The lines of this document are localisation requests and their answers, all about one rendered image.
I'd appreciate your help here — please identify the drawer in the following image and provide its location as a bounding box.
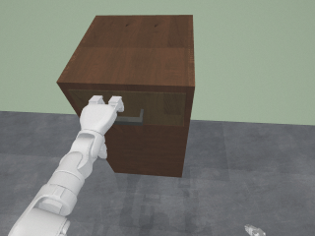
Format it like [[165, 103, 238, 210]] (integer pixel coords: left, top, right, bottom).
[[68, 88, 186, 126]]

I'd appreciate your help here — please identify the left robot upper arm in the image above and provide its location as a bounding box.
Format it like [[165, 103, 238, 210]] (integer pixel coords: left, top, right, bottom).
[[14, 206, 71, 236]]

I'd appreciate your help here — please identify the cabinet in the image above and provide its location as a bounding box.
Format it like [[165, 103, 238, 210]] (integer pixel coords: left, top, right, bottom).
[[56, 15, 196, 178]]

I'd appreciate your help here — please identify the left robot forearm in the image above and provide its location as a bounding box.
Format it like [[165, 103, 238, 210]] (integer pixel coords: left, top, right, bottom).
[[8, 129, 104, 236]]

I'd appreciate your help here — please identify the robot right hand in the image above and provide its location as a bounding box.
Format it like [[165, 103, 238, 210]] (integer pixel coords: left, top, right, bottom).
[[244, 224, 266, 236]]

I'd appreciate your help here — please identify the handle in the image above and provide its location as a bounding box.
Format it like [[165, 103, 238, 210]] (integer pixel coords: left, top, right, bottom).
[[113, 108, 144, 126]]

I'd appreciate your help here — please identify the robot left hand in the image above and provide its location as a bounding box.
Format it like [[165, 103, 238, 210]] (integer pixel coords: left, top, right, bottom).
[[80, 95, 124, 159]]

